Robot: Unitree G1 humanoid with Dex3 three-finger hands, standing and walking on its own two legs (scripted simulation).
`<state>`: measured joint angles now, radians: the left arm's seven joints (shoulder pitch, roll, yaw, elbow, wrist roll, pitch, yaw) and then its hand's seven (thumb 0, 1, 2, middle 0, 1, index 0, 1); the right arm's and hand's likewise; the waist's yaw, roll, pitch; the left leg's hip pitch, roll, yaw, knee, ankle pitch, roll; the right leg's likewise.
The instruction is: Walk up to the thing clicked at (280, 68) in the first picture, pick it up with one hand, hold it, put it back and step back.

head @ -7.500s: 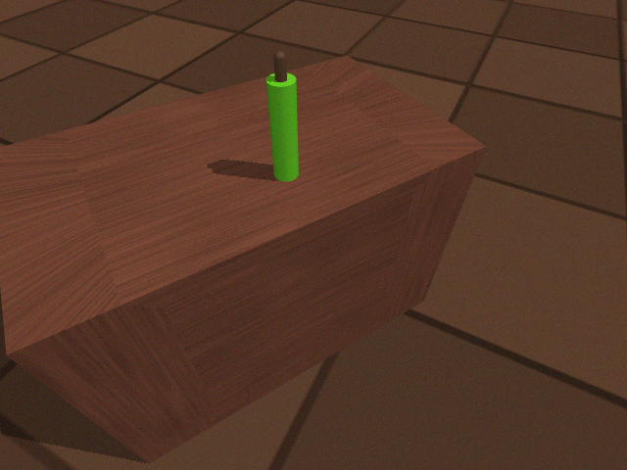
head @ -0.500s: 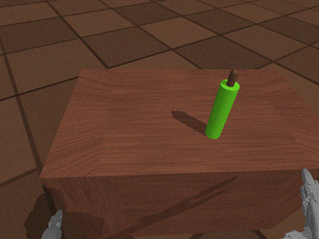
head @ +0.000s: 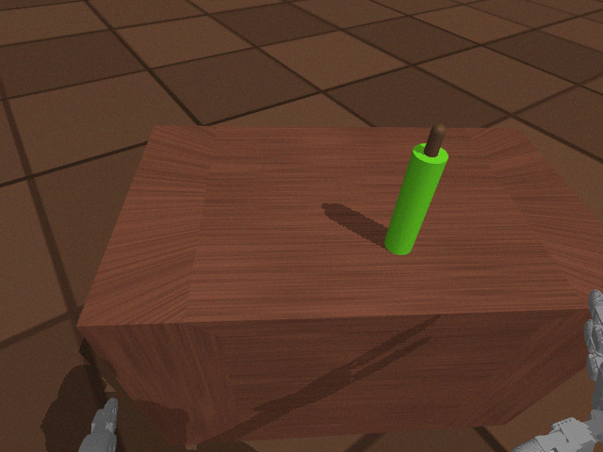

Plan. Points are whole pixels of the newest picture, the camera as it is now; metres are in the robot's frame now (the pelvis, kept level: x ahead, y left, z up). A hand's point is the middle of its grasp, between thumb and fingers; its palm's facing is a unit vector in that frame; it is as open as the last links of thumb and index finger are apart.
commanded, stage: go down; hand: right
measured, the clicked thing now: (416, 193) +0.53 -0.20 +0.06
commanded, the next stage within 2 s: none
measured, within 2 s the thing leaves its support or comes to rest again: neither
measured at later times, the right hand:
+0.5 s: hand (563, 343) +0.23 -0.29 +0.08, palm faces +0.35 +0.90 -0.28, open 17.5 cm
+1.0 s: hand (559, 273) +0.33 -0.33 +0.09, palm faces +0.12 +0.99 -0.01, open 17.6 cm
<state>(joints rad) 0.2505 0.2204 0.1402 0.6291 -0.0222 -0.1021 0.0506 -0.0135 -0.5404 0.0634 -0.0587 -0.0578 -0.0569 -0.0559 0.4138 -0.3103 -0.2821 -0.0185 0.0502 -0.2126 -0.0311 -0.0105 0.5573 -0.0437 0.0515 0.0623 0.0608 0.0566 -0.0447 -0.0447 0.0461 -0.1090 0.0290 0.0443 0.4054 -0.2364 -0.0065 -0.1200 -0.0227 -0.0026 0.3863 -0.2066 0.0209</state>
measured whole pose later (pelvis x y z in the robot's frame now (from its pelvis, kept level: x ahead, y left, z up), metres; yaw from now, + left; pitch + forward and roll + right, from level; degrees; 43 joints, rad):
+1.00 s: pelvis +0.01 -0.01 -0.01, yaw +1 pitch +4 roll +1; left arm 0.22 0.25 0.00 0.69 -0.03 -0.17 0.16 -0.01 -0.52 0.04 -0.06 -0.06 -0.06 -0.05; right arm -0.25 -0.56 -0.54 0.72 0.33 -0.19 0.54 -0.01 0.56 -0.04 0.04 0.06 0.05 0.05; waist 0.01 0.00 -0.04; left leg -0.28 0.03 0.03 0.48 -0.27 -0.02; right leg -0.31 -0.03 -0.01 0.52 -0.28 0.01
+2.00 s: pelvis +0.01 -0.03 -0.03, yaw +1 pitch +11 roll +3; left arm 0.25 0.25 -0.06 0.58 -0.01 -0.23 0.15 -0.01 -0.54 0.06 -0.06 -0.06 -0.06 -0.06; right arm -0.61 -0.81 -0.59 1.10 0.23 -0.19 0.59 -0.01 0.59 -0.05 0.04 0.06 0.05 0.05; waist 0.09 0.01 -0.09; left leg -0.51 0.01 0.04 0.63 -0.32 -0.03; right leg -0.58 -0.05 0.00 0.74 -0.37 0.00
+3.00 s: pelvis +0.00 -0.03 -0.04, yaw +2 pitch +15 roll +4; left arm 0.29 0.27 -0.08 0.44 0.01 -0.21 0.13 -0.01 -0.54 0.07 -0.06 -0.05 -0.05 -0.05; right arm -0.80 -0.94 -0.62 1.24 0.15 -0.17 0.58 -0.01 0.61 -0.04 0.04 0.06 0.05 0.05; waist 0.14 0.01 -0.12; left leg -0.65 0.00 0.05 0.74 -0.36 -0.03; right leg -0.72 -0.06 0.02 0.86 -0.40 -0.01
